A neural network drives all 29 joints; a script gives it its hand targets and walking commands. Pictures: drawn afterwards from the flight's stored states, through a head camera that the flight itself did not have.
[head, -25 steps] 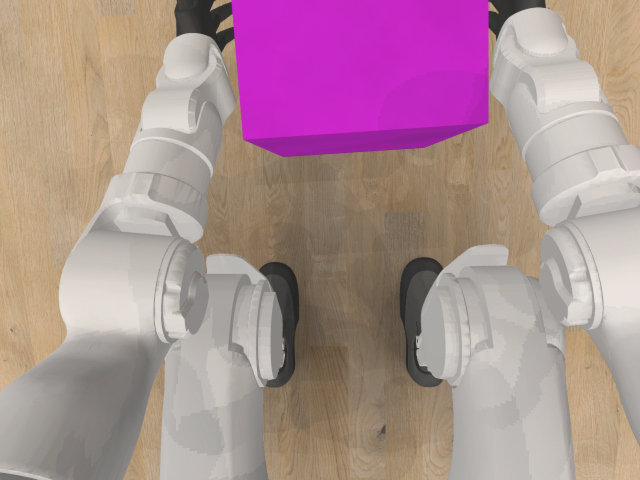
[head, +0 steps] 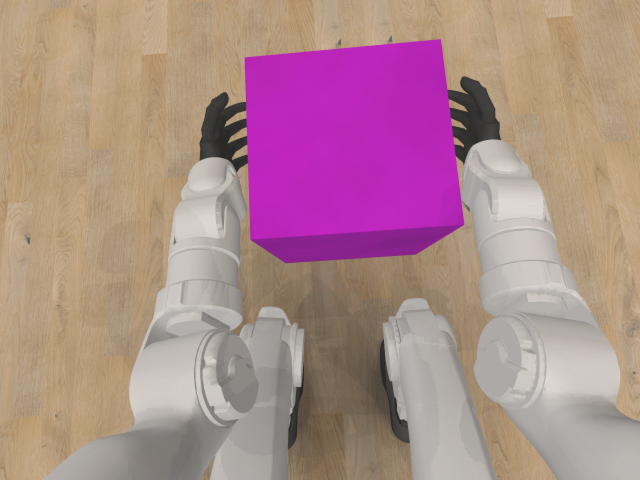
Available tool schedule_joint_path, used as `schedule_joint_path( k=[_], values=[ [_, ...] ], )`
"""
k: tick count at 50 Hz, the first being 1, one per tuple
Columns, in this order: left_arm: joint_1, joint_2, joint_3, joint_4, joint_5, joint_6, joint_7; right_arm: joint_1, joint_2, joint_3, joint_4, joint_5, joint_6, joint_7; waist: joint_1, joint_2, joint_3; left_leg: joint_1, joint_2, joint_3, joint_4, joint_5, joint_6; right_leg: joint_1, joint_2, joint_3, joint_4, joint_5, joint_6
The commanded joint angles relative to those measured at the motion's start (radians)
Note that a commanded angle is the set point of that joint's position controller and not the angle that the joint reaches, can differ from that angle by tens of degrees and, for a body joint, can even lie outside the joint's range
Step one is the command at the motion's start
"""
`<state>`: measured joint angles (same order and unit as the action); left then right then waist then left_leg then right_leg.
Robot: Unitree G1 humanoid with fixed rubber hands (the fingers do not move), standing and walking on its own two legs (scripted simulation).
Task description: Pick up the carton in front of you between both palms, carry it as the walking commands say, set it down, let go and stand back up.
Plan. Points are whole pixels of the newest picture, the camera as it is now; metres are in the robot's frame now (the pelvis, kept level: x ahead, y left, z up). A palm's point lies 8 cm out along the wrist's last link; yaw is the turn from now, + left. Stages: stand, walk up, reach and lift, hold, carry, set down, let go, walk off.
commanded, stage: reach and lift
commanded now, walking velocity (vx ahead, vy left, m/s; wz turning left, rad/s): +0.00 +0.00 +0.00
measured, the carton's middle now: (346, 175) +0.49 -0.02 -0.13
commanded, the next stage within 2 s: none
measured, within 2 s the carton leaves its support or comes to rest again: neither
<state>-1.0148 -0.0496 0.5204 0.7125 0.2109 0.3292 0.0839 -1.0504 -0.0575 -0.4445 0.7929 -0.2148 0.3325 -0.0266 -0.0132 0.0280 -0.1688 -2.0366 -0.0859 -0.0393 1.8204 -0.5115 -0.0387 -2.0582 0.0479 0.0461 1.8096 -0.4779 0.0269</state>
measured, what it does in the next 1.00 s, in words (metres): rises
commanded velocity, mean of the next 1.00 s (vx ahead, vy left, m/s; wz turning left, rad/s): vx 0.00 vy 0.00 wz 0.00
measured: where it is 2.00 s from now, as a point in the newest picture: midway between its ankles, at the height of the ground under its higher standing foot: (343, 410)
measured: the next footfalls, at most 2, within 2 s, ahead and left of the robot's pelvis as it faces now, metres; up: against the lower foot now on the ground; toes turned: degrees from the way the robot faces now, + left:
none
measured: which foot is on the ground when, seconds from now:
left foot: down 0.00-1.00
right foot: down 0.00-1.00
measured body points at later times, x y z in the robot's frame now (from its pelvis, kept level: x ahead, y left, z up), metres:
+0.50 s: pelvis +0.05 +0.00 +0.13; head +0.20 -0.02 +0.55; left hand +0.46 +0.13 +0.09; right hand +0.46 -0.17 +0.09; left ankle +0.11 +0.12 -0.44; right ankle +0.12 -0.12 -0.44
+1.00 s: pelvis +0.09 +0.00 +0.26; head +0.13 -0.01 +0.71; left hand +0.43 +0.14 +0.25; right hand +0.42 -0.16 +0.24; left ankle +0.11 +0.12 -0.44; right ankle +0.12 -0.12 -0.44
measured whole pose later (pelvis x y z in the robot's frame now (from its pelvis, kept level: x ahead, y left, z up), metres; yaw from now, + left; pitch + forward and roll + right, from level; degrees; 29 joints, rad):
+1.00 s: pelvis +0.09 +0.00 +0.26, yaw -1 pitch +12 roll +0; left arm -0.34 -0.15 0.32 0.50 0.20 0.39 0.04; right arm -0.34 0.13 -0.30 0.51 -0.20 0.40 -0.04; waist 0.00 0.01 -0.16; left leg -0.65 -0.04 -0.07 0.80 -0.36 -0.01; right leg -0.67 0.04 0.06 0.79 -0.33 0.00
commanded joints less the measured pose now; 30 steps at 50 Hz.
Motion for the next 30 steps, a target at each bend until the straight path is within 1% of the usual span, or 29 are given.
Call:
schedule_joint_path(
  k=[1, 7, 13, 17, 24, 30],
  values=[
    [-0.624, -1.034, -0.515, 0.033, -0.122, 0.001, -0.237, -0.564, 1.072, 0.455, -0.011, 0.137, 0.006, 0.258, -0.014, -0.026, -0.943, 0.507, -0.106, 0.104, -0.242, 0.069, 0.02, 0.607, 0.107, -0.108, -0.23, 0.078, -0.028],
    [-0.535, -1.084, -0.632, -0.045, -0.177, 0.013, -0.246, -0.477, 1.127, 0.573, -0.101, 0.187, 0.019, 0.26, -0.012, -0.034, -1.011, 0.638, -0.104, 0.09, -0.314, 0.157, 0.011, 0.744, 0.114, -0.101, -0.296, 0.17, -0.016],
    [-0.421, -1.104, -0.704, -0.077, -0.205, 0.02, -0.25, -0.365, 1.157, 0.637, -0.138, 0.204, 0.024, 0.248, -0.012, -0.037, -0.956, 0.73, -0.103, 0.073, -0.403, 0.181, 0.005, 0.861, 0.117, -0.081, -0.385, 0.203, -0.011],
    [-0.343, -1.106, -0.715, -0.077, -0.201, 0.017, -0.251, -0.291, 1.174, 0.649, -0.14, 0.2, 0.02, 0.24, -0.006, -0.04, -0.889, 0.789, -0.1, 0.061, -0.474, 0.183, 0.007, 0.943, 0.116, -0.063, -0.456, 0.209, -0.011],
    [-0.209, -1.104, -0.705, -0.065, -0.173, 0.003, -0.257, -0.17, 1.193, 0.646, -0.136, 0.178, 0.005, 0.228, 0.004, -0.046, -0.76, 0.906, -0.092, 0.035, -0.614, 0.187, 0.016, 1.099, 0.11, -0.03, -0.597, 0.215, -0.015],
    [-0.098, -1.106, -0.704, -0.064, -0.152, -0.005, -0.263, -0.065, 1.199, 0.647, -0.145, 0.156, -0.006, 0.221, 0.006, -0.045, -0.66, 1.039, -0.081, 0.008, -0.737, 0.222, 0.025, 1.233, 0.1, -0.004, -0.721, 0.248, -0.021]
  ],
)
